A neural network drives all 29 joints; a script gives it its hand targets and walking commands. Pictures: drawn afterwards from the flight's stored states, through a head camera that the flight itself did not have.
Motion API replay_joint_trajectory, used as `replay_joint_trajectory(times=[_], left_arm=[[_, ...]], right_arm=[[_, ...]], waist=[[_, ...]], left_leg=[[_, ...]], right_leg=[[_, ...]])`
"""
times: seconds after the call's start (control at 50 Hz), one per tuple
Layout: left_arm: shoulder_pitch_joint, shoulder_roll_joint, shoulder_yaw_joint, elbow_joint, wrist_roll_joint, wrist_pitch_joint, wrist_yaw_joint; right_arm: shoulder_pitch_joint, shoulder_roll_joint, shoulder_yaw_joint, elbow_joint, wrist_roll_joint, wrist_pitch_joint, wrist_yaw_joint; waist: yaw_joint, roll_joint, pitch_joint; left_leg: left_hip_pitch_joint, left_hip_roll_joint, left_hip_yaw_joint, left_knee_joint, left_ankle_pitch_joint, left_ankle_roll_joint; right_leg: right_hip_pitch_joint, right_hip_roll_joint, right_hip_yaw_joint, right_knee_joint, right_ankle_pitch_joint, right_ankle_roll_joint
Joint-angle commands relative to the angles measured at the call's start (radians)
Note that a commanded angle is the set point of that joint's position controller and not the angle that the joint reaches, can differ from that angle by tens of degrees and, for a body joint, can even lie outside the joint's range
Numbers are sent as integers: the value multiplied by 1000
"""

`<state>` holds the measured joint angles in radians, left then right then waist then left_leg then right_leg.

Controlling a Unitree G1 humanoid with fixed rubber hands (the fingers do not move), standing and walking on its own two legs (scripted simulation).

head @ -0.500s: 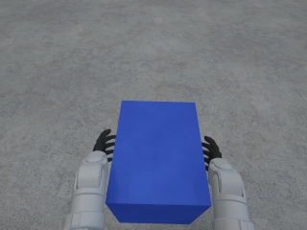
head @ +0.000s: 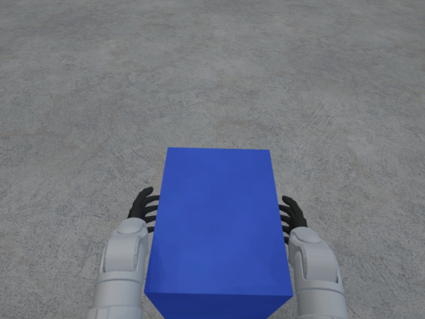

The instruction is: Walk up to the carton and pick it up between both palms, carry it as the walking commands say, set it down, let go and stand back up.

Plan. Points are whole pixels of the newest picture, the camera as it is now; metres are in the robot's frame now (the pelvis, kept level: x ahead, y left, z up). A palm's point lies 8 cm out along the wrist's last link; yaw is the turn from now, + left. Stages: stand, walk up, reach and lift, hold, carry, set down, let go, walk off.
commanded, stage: hold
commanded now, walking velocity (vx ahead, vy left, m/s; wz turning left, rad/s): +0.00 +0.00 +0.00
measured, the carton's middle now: (216, 235) +0.30 +0.00 -0.03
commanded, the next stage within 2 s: carry in 0.30 s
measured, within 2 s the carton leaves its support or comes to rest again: neither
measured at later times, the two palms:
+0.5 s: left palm (135, 231) +0.26 +0.14 +0.05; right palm (300, 231) +0.27 -0.16 +0.04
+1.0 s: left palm (109, 306) +0.13 +0.15 +0.07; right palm (288, 232) +0.25 -0.13 +0.07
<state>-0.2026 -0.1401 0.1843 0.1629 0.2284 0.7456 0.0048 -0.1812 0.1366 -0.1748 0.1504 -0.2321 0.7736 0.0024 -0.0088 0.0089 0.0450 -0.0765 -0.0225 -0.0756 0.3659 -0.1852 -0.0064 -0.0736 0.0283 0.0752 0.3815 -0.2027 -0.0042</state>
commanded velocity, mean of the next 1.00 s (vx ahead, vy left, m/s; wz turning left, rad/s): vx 0.00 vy -0.15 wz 0.44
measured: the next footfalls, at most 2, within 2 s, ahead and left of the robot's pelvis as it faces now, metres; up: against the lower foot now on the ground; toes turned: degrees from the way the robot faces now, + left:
left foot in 0.72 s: +0.02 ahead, +0.08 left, +0.00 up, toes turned +22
right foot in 1.06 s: +0.11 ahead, -0.20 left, +0.00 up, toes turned +23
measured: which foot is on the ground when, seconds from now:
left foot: down 0.00-0.48, up 0.50-0.70, down 0.72-1.00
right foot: down 0.00-0.72, up 0.74-1.00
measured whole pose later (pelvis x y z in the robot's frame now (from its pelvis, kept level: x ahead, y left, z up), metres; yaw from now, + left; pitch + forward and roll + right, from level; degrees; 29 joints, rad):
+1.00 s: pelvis -0.01 -0.08 -0.02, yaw +24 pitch +5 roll -2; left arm 0.04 -0.13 0.06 -0.48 0.00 1.18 0.16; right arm 0.05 0.13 -0.06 -0.47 -0.03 1.19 -0.13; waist 0.01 0.03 -0.17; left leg -0.47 0.04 -0.08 0.62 -0.23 -0.03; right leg -0.50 -0.04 -0.03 0.83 -0.40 0.06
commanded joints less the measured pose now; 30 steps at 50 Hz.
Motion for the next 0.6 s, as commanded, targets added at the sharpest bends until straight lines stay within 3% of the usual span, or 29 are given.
replay_joint_trajectory(times=[0.0,0.06,0.08,0.1,0.14,0.2,0.24,0.26,0.28,0.32,0.34,0.4,0.42,0.44,0.46,0.48,0.5,0.54,0.58], left_arm=[[-510,-894,-610,-99,-257,-32,-224],[-491,-888,-584,-61,-242,-23,-222],[-504,-892,-593,-67,-240,-26,-222],[-505,-893,-587,-60,-246,-26,-223],[-526,-909,-604,-72,-247,-25,-224],[-513,-896,-566,-31,-235,-22,-225],[-533,-912,-587,-45,-246,-24,-230],[-533,-915,-577,-39,-245,-23,-230],[-614,-891,-598,-69,-267,-5,-228],[-572,-894,-589,-74,-270,24,-217],[-559,-904,-600,-62,-273,37,-212],[-588,-932,-654,-122,-319,79,-193],[-553,-926,-657,-129,-322,95,-183],[-549,-931,-669,-171,-340,111,-173],[-550,-926,-683,-213,-352,126,-162],[-586,-939,-717,-299,-377,139,-150],[-549,-937,-723,-329,-372,163,-129],[-484,-948,-745,-437,-397,218,-88],[-421,-871,-723,-494,-402,271,-57]], right_arm=[[-561,858,583,-134,250,-67,213],[-593,849,572,-129,252,-65,216],[-576,847,563,-110,246,-64,218],[-575,855,567,-103,246,-61,220],[-586,854,563,-99,247,-64,227],[-602,852,550,-84,244,-59,228],[-614,861,556,-85,246,-66,229],[-630,863,556,-91,249,-66,232],[-652,880,577,-119,281,-43,235],[-627,865,579,-132,301,-16,224],[-648,852,587,-142,307,-6,219],[-655,835,602,-181,318,42,196],[-655,832,623,-208,331,60,184],[-654,836,639,-247,343,82,174],[-673,834,663,-298,361,103,162],[-686,866,700,-359,391,126,152],[-683,847,710,-390,408,152,137],[-660,862,769,-495,470,206,111],[-528,823,755,-504,467,264,87]], waist=[[-5,-18,-337],[12,-11,-296],[8,16,-289],[5,-21,-288],[-3,11,-298],[13,-21,-265],[4,0,-268],[5,-18,-277],[7,31,-429],[5,67,-477],[8,106,-472],[10,168,-414],[18,152,-394],[22,89,-390],[26,-17,-374],[25,-225,-404],[25,-230,-437],[18,-77,-439],[17,-88,-453]], left_leg=[[91,-64,-9,-21,188,12],[70,-61,-9,-29,138,13],[67,-63,-9,-26,134,10],[69,-62,-8,-25,112,14],[71,-61,-9,-28,110,9],[49,-56,-7,-30,65,17],[43,-59,-5,-28,52,14],[57,-55,-9,-28,53,16],[-53,157,-80,70,144,29],[-73,213,-172,136,279,65],[-100,233,-213,150,284,85],[-234,270,-333,98,92,113],[-310,258,-326,103,11,101],[-385,208,-276,152,-19,73],[-511,113,-152,260,-112,15],[-595,-4,23,513,-233,-21],[-598,11,117,730,-379,-19],[-578,63,107,784,-325,-4],[-528,73,143,634,-279,-1]], right_leg=[[44,57,11,-34,191,7],[26,57,8,-38,134,4],[23,55,12,-37,127,-1],[14,54,8,-41,104,4],[10,57,5,-37,101,-1],[8,54,6,-40,55,1],[7,53,8,-37,51,-3],[-5,55,4,-35,44,-3],[-56,-109,-34,130,75,-17],[-124,-85,-53,234,82,-12],[-171,-77,-64,273,43,-6],[-229,-38,-97,307,-227,0],[-201,-46,-81,269,-247,-6],[-139,-72,-41,161,-254,-24],[-76,-162,77,25,-264,-68],[-17,-330,244,-54,-38,-155],[-54,-436,255,-36,110,-226],[-94,-396,138,12,195,-215],[-70,-320,-11,91,351,-165]])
